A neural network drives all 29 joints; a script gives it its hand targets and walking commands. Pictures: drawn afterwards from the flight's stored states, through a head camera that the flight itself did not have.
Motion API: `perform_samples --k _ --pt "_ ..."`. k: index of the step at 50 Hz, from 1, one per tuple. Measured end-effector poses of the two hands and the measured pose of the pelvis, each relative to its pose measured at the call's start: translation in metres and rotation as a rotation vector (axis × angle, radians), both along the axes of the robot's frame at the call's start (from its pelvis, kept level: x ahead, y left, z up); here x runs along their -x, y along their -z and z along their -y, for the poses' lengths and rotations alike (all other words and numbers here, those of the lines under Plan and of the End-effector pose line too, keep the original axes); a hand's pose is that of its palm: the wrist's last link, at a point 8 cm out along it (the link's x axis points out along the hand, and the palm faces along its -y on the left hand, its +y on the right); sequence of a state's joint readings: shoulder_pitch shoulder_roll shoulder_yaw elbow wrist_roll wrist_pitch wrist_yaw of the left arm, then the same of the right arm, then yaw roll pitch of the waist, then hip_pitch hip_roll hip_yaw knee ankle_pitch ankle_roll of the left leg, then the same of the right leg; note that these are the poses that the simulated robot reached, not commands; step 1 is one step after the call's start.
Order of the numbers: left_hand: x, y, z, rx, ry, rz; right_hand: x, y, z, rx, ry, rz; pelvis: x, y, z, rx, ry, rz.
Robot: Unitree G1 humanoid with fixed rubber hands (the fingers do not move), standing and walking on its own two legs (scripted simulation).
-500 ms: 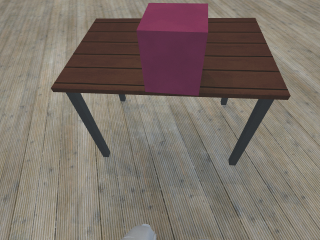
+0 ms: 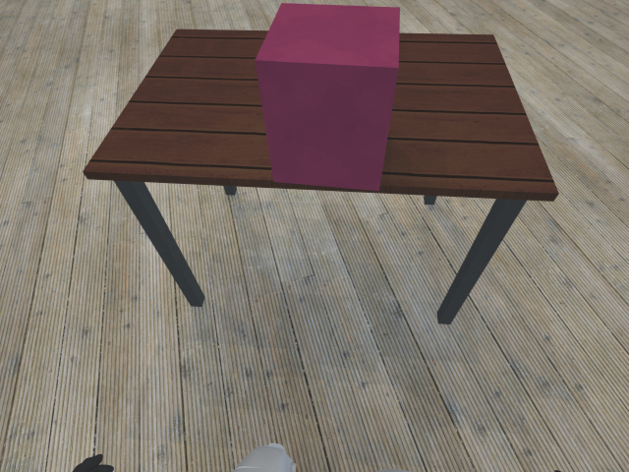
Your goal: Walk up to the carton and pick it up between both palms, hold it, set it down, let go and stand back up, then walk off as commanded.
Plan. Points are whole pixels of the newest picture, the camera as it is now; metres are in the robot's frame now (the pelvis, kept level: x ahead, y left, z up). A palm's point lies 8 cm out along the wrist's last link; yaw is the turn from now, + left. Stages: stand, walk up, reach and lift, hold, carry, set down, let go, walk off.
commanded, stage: stand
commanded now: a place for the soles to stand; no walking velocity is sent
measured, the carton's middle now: (332, 100) +0.72 +0.00 +0.05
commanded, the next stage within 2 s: none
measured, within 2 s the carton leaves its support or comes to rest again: neither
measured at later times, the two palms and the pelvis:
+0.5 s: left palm out of the picture +0.08 +0.32 -0.08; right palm out of the picture +0.08 -0.32 -0.11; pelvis +0.00 +0.00 +0.00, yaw +0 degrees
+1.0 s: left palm out of the picture +0.06 +0.32 -0.08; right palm out of the picture +0.06 -0.31 -0.11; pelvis -0.03 +0.00 +0.00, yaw +0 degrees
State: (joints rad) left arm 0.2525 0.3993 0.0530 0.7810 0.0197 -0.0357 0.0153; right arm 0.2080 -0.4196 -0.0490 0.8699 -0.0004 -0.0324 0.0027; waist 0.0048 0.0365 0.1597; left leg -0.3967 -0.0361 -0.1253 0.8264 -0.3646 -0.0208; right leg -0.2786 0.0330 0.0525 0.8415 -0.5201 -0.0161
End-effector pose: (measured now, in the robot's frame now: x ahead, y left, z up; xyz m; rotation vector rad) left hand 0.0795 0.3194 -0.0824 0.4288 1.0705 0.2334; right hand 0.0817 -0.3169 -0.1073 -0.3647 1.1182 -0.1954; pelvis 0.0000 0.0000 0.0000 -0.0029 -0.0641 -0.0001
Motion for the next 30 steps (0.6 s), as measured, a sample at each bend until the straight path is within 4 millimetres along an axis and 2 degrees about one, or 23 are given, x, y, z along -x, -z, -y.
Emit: perform_samples --k 5,12,18,23,30 --pt "-0.003 -0.003 0.008 -0.002 0.008 0.012 -0.002 0.002 0.007 -0.007 0.000 -0.002 -0.001 -0.001 0.008 -0.008 0.002 -0.002" --pt "-0.005 -0.002 0.006 0.000 0.006 0.009 -0.006 0.001 0.003 -0.007 -0.001 0.006 -0.002 -0.001 0.005 -0.006 0.002 -0.003" --pt "-0.002 -0.004 0.012 0.002 0.006 0.019 -0.002 0.001 0.008 -0.011 -0.002 0.012 0.003 -0.001 0.010 -0.010 0.004 0.004" --pt "0.001 -0.006 0.006 -0.003 0.003 0.024 -0.002 0.001 0.003 -0.012 -0.005 0.010 0.004 -0.001 0.006 -0.011 -0.001 0.007" --pt "-0.006 -0.007 -0.002 -0.013 0.007 0.059 0.000 -0.001 -0.005 -0.015 -0.001 0.034 0.010 -0.001 0.001 -0.006 -0.001 0.015"
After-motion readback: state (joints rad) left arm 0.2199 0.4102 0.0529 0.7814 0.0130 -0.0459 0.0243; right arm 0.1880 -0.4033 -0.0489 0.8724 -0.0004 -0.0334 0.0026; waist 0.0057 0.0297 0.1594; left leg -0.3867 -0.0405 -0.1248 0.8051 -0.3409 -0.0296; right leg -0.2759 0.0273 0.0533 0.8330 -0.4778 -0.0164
